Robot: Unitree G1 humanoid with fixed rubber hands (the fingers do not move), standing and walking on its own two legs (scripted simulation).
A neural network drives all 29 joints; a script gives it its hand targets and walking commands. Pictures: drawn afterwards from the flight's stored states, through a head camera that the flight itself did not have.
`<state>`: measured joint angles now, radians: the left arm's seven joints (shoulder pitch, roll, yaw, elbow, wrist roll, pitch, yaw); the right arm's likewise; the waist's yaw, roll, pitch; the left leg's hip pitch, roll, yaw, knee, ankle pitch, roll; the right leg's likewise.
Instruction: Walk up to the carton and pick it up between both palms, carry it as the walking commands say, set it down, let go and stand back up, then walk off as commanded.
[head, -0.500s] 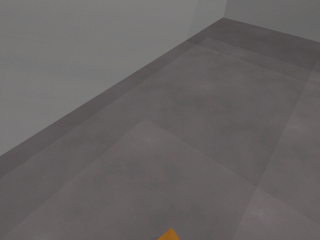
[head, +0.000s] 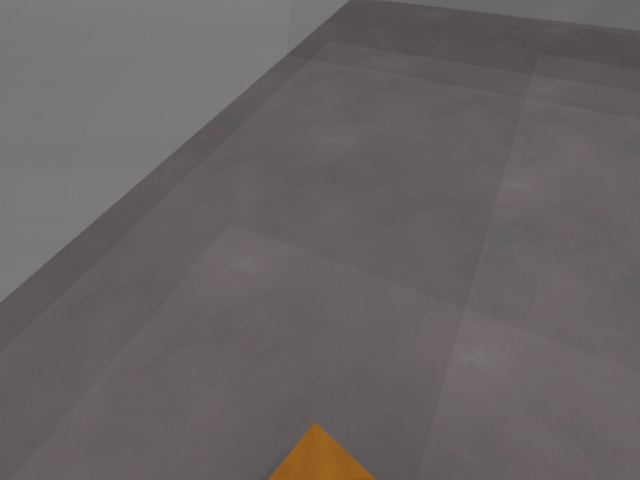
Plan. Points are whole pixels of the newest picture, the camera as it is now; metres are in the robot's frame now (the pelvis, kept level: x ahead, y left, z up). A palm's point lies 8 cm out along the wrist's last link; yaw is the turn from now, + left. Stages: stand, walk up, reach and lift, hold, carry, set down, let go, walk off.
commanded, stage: stand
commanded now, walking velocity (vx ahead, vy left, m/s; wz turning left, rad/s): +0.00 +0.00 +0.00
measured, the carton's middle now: out of the picture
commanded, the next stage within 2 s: none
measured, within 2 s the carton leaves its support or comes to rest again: neither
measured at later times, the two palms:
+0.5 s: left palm out of the picture +0.01 +0.23 -0.11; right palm out of the picture -0.01 -0.22 -0.11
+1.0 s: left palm out of the picture -0.04 +0.22 -0.12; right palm out of the picture -0.05 -0.18 -0.12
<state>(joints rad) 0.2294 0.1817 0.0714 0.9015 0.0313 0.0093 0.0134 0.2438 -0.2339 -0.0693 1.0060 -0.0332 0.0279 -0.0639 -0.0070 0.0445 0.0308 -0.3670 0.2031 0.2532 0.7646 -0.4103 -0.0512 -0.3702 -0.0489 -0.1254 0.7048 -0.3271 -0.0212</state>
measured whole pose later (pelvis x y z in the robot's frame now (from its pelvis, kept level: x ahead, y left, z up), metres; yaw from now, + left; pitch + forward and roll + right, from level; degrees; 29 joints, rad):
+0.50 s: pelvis -0.01 +0.00 +0.03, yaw -1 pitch -1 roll +0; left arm 0.27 0.16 0.02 1.04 0.01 0.00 0.01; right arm 0.30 -0.14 -0.01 1.07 -0.01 -0.01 -0.03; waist 0.01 -0.02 0.02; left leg -0.11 0.02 0.07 0.37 -0.23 0.00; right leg -0.19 0.00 -0.12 0.35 -0.15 -0.04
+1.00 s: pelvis -0.01 +0.02 +0.03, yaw -1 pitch -1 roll +0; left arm 0.33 0.12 0.00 1.17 0.01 -0.01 0.03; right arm 0.35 -0.11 0.01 1.13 -0.01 -0.03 -0.04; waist 0.01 0.00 0.02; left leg -0.10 0.00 0.08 0.36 -0.24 0.03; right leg -0.18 -0.03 -0.10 0.37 -0.17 -0.01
